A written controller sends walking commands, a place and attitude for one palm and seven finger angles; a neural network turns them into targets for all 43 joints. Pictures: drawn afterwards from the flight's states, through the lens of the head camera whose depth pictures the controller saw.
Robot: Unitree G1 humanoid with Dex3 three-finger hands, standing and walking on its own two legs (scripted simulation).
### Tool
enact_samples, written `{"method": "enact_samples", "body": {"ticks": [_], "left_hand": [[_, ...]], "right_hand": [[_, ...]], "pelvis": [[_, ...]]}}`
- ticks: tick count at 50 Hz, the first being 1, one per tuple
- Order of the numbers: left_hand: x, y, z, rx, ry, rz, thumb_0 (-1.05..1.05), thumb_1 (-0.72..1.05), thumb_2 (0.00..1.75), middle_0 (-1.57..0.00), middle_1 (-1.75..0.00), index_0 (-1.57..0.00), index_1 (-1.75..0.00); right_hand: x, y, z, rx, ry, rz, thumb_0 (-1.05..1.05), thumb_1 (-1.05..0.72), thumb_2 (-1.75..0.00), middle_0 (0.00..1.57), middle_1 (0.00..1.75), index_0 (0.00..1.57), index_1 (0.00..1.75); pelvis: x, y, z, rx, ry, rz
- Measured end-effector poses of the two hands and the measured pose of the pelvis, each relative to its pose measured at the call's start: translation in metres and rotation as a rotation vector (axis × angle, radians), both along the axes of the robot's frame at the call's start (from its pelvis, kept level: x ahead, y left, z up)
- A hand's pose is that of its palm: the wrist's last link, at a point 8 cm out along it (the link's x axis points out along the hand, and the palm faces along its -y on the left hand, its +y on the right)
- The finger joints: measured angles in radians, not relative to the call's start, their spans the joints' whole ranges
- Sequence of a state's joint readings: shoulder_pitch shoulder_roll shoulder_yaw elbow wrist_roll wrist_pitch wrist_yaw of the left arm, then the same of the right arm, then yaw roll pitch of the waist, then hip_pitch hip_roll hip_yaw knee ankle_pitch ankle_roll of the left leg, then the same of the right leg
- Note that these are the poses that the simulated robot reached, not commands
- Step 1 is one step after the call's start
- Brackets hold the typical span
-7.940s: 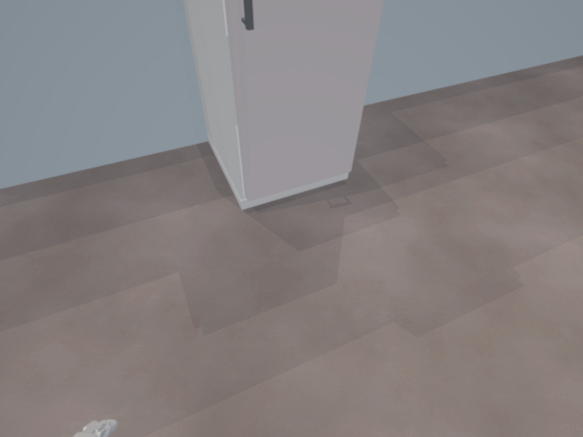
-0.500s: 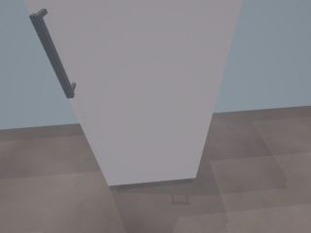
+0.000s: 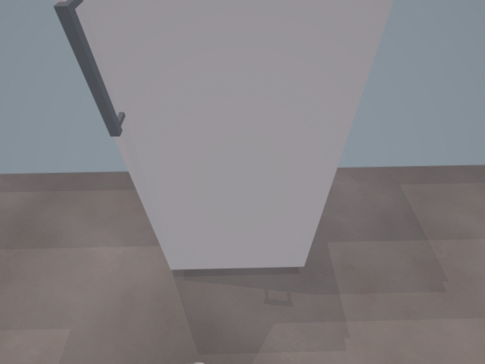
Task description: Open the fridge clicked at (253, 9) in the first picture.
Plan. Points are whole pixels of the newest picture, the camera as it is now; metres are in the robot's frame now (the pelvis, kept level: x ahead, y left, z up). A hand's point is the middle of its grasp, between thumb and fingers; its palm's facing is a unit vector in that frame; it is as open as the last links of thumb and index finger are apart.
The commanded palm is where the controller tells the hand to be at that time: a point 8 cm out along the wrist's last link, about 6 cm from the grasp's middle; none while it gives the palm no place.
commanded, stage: come to a stop and stand still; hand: left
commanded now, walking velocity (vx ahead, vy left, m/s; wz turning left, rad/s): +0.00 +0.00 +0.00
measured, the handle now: (98, 73) +0.54 +0.29 +0.21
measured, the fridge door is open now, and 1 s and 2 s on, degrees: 0 0 0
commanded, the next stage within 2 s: look again from close up in 1.30 s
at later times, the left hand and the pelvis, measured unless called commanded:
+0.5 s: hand out of the picture +0.08 +0.22 -0.15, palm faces +0.01 -0.96 -0.28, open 7.4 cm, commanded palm none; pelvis +0.05 +0.01 +0.01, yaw +0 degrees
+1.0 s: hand (136, 341) +0.19 +0.22 -0.15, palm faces -0.01 -0.95 -0.30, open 7.4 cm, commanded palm none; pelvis +0.11 +0.00 +0.01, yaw -1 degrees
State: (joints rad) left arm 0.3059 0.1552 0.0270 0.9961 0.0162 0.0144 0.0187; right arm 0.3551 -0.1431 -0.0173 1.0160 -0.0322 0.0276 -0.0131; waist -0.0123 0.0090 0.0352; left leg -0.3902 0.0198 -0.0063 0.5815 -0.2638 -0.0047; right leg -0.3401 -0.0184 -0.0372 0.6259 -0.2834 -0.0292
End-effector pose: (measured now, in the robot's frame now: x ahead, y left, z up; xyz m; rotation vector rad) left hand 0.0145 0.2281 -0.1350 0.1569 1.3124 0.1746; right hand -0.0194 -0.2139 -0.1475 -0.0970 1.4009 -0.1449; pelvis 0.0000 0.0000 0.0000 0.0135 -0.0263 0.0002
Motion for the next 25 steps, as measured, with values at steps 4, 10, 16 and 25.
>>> {"method": "enact_samples", "body": {"ticks": [4,10,16,25], "left_hand": [[-0.013,-0.002,-0.005,-0.014,0.049,0.009,0.01,0.91,0.9,-0.2,-0.3,-0.2,-0.3],[-0.006,0.005,-0.003,-0.008,0.04,0.016,0.01,0.91,0.9,-0.2,-0.3,-0.2,-0.3],[0.015,0.019,0.002,0.016,0.021,0.003,0.01,0.91,0.9,-0.2,-0.3,-0.2,-0.3],[0.063,0.041,0.015,0.065,-0.003,-0.028,0.01,0.91,0.9,-0.2,-0.3,-0.2,-0.3]], "right_hand": [[0.025,-0.007,0.001,-0.021,-0.065,0.014,0.01,-0.91,-0.9,0.2,0.3,0.2,0.29],[0.054,-0.015,0.008,-0.049,-0.107,0.046,0.01,-0.91,-0.9,0.2,0.3,0.2,0.29],[0.074,-0.023,0.014,-0.076,-0.117,0.067,0.01,-0.91,-0.9,0.2,0.3,0.2,0.29],[0.101,-0.029,0.019,-0.088,-0.092,0.083,0.01,-0.91,-0.9,0.2,0.3,0.2,0.29]], "pelvis": [[0.003,0.001,-0.002,-0.004,-0.008,-0.001],[0.012,0.002,0.001,-0.007,-0.004,0.001],[0.024,0.005,0.004,-0.011,0.003,0.002],[0.051,0.007,0.01,-0.007,0.026,0.0]]}}
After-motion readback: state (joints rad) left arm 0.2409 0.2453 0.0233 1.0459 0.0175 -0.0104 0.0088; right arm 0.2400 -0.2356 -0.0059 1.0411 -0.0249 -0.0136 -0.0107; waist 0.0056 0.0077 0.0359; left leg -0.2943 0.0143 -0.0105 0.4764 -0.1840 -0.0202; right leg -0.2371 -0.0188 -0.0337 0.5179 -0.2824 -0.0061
